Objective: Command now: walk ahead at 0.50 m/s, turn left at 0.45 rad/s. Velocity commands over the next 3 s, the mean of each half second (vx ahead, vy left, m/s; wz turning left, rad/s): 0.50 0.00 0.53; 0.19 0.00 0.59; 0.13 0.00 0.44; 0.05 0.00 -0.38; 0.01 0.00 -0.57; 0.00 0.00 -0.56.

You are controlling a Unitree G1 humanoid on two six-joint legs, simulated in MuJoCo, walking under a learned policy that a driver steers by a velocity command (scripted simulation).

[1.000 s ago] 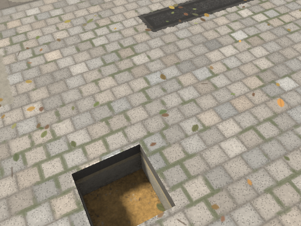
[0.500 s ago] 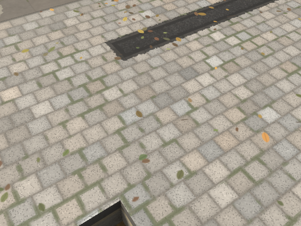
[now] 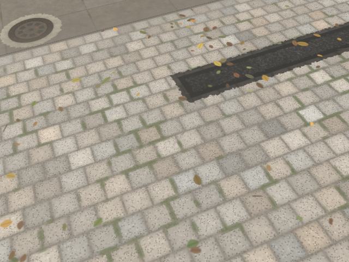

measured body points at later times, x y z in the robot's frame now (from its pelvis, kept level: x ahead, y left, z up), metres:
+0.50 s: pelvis +0.34 +0.07 -0.02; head +0.38 +0.08 +0.43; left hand +0.40 +0.36 -0.12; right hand +0.53 -0.17 -0.13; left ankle +0.41 +0.15 -0.74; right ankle +0.26 -0.12 -0.62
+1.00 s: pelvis +0.58 +0.07 -0.01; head +0.62 +0.08 +0.43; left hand +0.56 +0.37 -0.10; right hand +0.84 -0.10 -0.13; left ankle +0.47 +0.16 -0.66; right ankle +0.71 +0.04 -0.74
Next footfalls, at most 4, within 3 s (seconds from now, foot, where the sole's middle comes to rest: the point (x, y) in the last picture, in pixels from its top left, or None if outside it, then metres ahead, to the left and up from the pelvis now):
0.34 left None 0.45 0.16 -0.78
0.80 right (178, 203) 0.74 0.06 -0.78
1.30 left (144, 254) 0.53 0.18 -0.78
1.78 right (155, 194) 0.79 0.16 -0.78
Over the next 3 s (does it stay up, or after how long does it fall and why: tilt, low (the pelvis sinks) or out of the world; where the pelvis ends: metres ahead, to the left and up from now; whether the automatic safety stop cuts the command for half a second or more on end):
stays up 0.68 0.22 -0.01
